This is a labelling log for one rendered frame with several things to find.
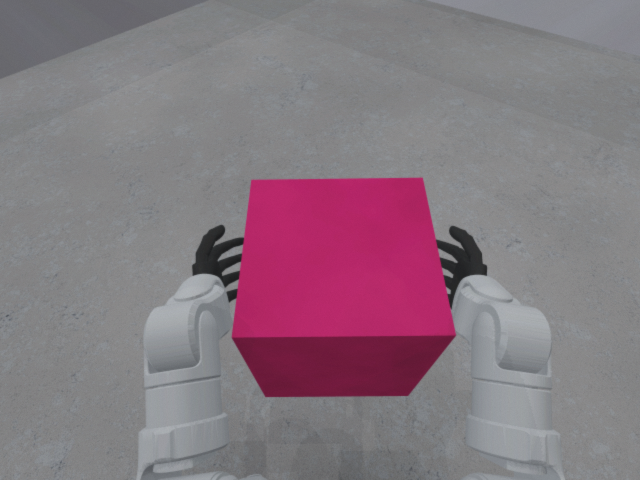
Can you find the carton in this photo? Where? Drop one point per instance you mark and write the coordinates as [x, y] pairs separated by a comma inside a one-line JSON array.
[[341, 290]]

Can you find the robot left forearm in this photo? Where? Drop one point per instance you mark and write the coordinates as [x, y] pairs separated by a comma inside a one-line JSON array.
[[185, 424]]

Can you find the robot right forearm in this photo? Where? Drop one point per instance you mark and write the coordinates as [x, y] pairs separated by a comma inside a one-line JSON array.
[[511, 419]]

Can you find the robot left hand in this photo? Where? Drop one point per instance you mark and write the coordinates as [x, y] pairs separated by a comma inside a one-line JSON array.
[[207, 258]]

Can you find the robot right hand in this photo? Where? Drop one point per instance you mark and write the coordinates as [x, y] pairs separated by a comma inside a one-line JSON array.
[[469, 261]]

